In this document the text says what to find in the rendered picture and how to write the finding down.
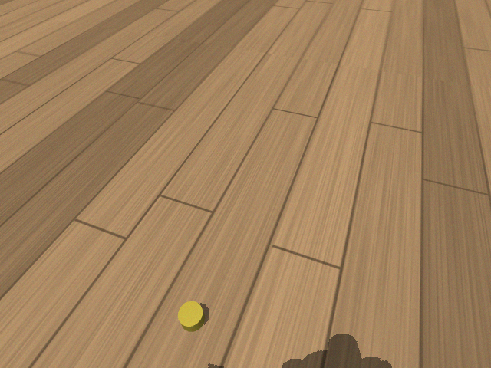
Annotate tin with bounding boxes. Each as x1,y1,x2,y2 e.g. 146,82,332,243
178,301,205,332

